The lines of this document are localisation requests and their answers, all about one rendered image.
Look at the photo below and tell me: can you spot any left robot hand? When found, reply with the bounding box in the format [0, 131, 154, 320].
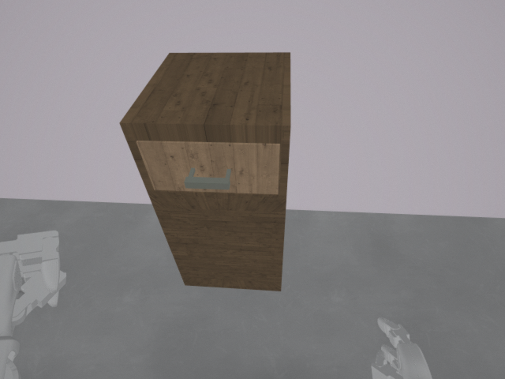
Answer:
[0, 231, 66, 336]

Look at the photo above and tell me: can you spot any cabinet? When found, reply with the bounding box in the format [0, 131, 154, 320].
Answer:
[120, 52, 291, 291]

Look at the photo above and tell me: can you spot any drawer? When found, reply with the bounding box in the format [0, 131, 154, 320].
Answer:
[137, 141, 280, 194]

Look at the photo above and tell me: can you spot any right robot hand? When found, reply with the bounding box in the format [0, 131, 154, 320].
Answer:
[371, 317, 432, 379]

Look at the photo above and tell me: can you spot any left robot forearm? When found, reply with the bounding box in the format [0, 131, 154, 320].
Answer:
[0, 336, 21, 379]

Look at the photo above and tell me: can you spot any handle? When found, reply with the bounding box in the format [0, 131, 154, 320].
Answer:
[184, 168, 231, 190]

